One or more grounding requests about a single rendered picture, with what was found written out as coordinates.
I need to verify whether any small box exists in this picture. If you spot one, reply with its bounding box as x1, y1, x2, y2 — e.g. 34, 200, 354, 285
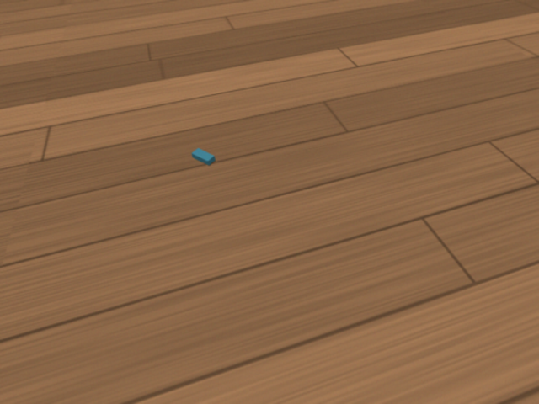
191, 148, 216, 165

